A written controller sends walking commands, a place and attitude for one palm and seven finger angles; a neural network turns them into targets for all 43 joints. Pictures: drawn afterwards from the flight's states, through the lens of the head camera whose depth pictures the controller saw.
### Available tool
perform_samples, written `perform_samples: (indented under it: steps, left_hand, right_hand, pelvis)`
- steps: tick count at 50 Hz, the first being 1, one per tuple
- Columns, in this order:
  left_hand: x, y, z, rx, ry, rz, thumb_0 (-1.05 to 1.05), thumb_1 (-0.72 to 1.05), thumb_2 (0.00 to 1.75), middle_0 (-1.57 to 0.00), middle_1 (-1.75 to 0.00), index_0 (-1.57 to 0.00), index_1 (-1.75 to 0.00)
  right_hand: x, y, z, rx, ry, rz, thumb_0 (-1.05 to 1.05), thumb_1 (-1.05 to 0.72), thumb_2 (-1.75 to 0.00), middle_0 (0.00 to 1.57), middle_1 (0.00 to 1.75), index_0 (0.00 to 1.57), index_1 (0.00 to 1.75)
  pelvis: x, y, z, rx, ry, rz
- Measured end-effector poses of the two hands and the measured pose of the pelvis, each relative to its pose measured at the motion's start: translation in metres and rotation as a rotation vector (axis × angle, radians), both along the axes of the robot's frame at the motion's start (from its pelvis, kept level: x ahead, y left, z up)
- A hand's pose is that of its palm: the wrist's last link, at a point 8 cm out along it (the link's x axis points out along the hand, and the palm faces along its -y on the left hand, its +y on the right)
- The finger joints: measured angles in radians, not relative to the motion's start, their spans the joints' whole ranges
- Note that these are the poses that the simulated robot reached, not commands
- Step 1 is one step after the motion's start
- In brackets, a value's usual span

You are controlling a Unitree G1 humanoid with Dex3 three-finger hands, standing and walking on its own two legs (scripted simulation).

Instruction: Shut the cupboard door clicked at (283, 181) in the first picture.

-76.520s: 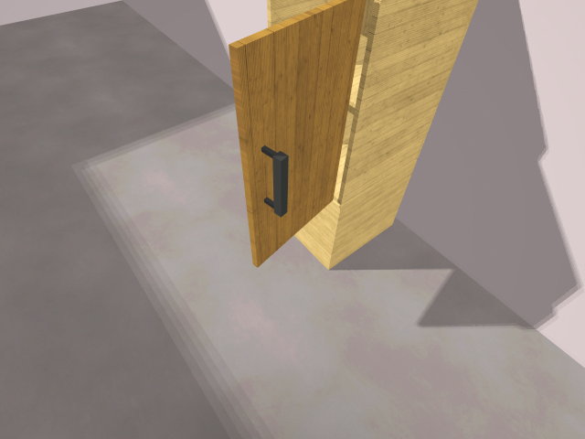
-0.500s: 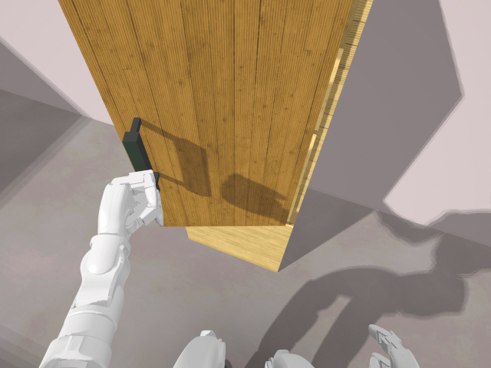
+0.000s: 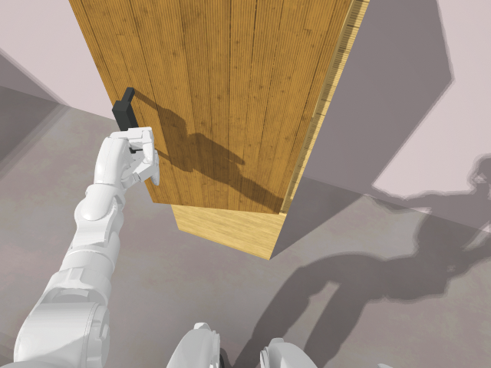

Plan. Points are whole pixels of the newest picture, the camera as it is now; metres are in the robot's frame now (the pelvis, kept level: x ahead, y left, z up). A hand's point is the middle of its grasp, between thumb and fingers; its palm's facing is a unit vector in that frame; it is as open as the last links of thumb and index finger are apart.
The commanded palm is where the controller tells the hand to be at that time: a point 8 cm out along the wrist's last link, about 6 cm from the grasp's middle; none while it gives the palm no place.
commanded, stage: push the door shut along its arc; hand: left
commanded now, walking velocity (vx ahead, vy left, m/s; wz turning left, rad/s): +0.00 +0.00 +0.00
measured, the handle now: (137, 133) +0.50 +0.19 +0.05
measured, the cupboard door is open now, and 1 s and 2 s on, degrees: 14 0 0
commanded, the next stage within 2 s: pull the fist back off the door in 1.12 s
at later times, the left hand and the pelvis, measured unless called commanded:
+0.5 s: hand (179, 137) +0.49 +0.12 +0.06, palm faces -0.25 -0.97 -0.05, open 3.1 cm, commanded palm +0.49 +0.15 +0.06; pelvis +0.00 +0.00 -0.01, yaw +0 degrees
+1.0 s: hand (194, 121) +0.53 +0.09 +0.06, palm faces -0.33 -0.94 -0.05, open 3.2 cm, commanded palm +0.54 +0.12 +0.06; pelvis +0.00 -0.01 -0.02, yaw -1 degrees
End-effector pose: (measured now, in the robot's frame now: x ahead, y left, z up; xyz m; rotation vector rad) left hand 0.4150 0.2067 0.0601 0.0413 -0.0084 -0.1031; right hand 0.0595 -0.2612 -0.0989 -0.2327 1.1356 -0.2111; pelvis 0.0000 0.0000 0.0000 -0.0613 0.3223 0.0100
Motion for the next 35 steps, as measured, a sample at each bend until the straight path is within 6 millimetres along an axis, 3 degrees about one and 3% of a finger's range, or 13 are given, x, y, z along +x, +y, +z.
perform_samples:
  steps: [19, 35]
  left_hand:
    - [0.048, -0.016, 0.0, 0.011, 0.017, -0.095, 0.01, 0.9, 0.9, -1.31, -1.5, -1.3, -1.5]
    - [0.098, -0.053, 0.006, 0.001, 0.016, -0.177, 0.02, 0.9, 0.9, -1.3, -1.5, -1.3, -1.5]
  right_hand:
    - [-0.034, -0.003, -0.008, -0.023, 0.091, -0.038, 0.01, -0.91, -0.89, 0.21, 0.3, 0.2, 0.3]
    - [-0.069, -0.006, -0.014, -0.007, 0.173, -0.118, 0.01, -0.91, -0.89, 0.21, 0.3, 0.2, 0.3]
  pelvis:
    - [-0.006, 0.003, -0.011, -0.016, 0.057, 0.004]
    - [0.0, -0.005, -0.02, -0.011, 0.112, -0.024]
